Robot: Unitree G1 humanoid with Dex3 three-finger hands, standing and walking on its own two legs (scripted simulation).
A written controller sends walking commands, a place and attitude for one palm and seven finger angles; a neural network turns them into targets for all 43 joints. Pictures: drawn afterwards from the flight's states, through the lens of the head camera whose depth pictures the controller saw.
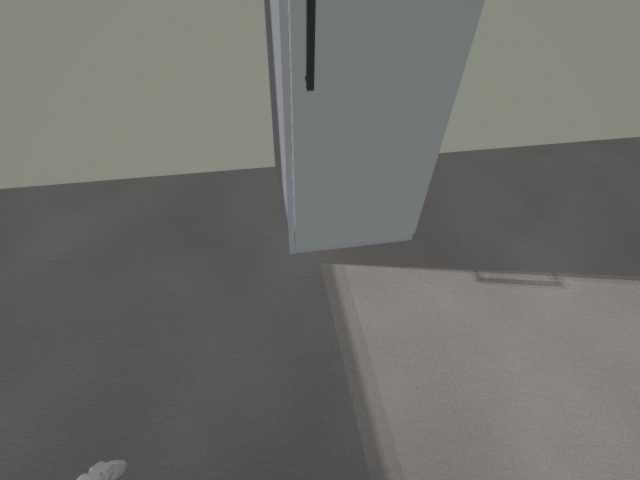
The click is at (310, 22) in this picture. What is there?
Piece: fridge door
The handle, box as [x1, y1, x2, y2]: [305, 0, 315, 90]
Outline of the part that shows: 307,0 305,79 307,90 313,90 315,0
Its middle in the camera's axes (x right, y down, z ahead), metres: -0.03 -0.54 +0.90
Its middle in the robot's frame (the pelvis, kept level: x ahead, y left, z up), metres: +1.05 +0.09 +0.19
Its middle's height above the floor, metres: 0.96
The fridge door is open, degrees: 0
